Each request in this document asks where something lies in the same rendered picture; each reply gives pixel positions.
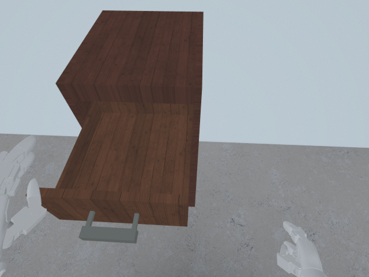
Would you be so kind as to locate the handle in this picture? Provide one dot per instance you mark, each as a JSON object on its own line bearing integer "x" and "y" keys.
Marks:
{"x": 109, "y": 234}

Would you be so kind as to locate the robot left hand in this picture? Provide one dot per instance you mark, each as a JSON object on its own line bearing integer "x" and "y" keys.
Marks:
{"x": 12, "y": 167}

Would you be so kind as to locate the cabinet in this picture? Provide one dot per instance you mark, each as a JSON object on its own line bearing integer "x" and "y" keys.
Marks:
{"x": 139, "y": 57}

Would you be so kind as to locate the drawer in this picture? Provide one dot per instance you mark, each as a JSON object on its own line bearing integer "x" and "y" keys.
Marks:
{"x": 128, "y": 158}

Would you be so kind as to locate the robot right hand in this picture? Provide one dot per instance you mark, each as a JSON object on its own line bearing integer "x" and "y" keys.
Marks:
{"x": 302, "y": 256}

